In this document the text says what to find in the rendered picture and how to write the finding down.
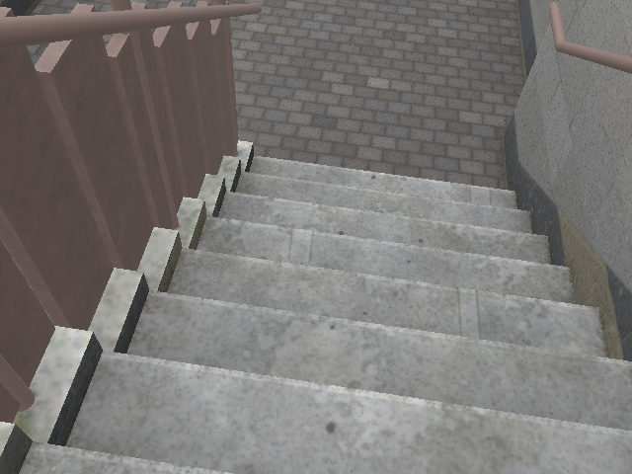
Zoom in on stairs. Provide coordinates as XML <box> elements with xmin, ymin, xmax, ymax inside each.
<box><xmin>65</xmin><ymin>155</ymin><xmax>632</xmax><ymax>474</ymax></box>

